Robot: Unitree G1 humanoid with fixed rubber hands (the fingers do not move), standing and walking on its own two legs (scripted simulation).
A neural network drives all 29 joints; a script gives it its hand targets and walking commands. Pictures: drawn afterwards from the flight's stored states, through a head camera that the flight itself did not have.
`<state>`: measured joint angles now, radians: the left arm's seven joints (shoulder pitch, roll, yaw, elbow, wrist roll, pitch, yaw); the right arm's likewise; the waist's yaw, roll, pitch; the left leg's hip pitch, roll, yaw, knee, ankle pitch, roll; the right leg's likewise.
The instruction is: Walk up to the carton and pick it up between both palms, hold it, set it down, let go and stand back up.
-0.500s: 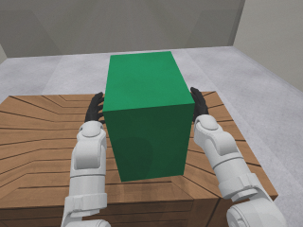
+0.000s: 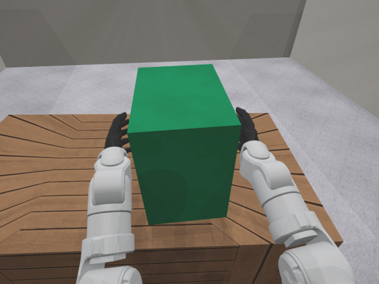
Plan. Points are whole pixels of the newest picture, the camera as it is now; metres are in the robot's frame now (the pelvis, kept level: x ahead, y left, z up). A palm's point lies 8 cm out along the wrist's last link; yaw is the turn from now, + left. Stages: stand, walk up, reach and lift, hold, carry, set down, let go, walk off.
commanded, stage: hold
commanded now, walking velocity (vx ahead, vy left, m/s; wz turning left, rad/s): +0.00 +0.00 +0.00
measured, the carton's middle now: (181, 141) +0.42 +0.02 +0.13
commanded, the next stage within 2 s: none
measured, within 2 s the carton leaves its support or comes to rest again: neither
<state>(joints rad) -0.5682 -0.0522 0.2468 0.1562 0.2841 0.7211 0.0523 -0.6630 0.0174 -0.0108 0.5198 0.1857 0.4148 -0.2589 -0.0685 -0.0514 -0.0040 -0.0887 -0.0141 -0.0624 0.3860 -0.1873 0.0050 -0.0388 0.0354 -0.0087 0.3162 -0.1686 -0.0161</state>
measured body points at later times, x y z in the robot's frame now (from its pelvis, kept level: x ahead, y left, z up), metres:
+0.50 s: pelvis +0.00 +0.00 +0.00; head -0.04 +0.03 +0.45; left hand +0.37 +0.15 +0.17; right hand +0.37 -0.13 +0.17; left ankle +0.02 +0.11 -0.75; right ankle +0.01 -0.11 -0.75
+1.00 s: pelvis +0.00 +0.00 +0.00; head -0.04 +0.03 +0.45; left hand +0.38 +0.15 +0.17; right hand +0.38 -0.12 +0.16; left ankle +0.02 +0.11 -0.75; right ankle +0.01 -0.11 -0.75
